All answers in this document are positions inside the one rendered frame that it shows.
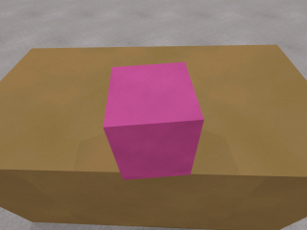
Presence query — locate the carton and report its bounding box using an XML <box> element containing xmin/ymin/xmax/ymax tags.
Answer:
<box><xmin>103</xmin><ymin>62</ymin><xmax>204</xmax><ymax>180</ymax></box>

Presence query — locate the pedestal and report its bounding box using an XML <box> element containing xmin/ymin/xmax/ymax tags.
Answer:
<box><xmin>0</xmin><ymin>44</ymin><xmax>307</xmax><ymax>230</ymax></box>

